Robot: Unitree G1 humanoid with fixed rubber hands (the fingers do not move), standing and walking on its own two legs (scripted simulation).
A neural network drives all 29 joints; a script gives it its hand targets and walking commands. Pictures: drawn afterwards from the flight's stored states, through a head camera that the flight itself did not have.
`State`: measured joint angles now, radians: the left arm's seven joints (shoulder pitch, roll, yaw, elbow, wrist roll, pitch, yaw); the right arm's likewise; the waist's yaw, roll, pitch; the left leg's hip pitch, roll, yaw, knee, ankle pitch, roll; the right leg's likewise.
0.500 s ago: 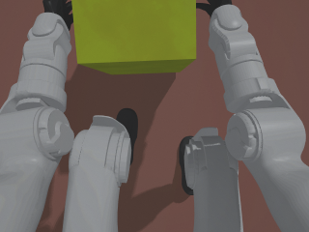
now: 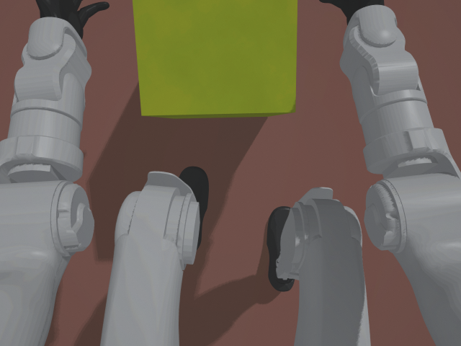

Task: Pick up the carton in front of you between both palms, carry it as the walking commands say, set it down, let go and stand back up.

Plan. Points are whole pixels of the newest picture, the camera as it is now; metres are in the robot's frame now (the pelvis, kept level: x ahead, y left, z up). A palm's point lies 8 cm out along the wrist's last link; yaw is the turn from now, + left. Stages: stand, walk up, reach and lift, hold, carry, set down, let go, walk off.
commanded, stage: set down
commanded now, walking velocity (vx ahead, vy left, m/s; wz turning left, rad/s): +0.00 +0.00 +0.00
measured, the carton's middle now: (218, 57) +0.51 +0.09 -0.27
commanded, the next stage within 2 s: let go in 0.82 s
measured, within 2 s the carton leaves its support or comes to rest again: neither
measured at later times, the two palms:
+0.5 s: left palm out of the picture +0.49 +0.30 +0.01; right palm out of the picture +0.57 -0.10 +0.02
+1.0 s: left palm out of the picture +0.47 +0.29 +0.15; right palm out of the picture +0.54 -0.11 +0.15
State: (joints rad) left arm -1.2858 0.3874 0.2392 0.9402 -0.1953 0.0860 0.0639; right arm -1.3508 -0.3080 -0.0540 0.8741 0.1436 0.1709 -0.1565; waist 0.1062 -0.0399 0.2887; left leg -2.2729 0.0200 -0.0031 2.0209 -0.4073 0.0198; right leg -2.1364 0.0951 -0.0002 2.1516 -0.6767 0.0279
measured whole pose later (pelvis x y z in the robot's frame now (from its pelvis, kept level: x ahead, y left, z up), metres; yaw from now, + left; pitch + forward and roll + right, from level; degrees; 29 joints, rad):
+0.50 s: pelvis +0.02 +0.00 +0.12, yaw +0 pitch +47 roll -3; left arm -1.07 0.32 0.34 0.78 -0.08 0.17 0.00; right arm -1.17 -0.26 -0.16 0.80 0.04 0.21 -0.11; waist 0.11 -0.03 -0.02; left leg -2.04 -0.01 -0.03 1.60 -0.37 0.01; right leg -1.92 0.09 0.01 1.69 -0.59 0.02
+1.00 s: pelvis +0.06 +0.02 +0.26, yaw +0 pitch +43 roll -3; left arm -0.83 0.25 0.35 0.75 0.05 0.12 -0.07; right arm -0.92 -0.16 -0.23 0.77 -0.09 0.16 -0.07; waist 0.08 -0.03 -0.09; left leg -1.56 -0.02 -0.03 1.05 -0.25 0.02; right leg -1.45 0.07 0.05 1.11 -0.42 0.03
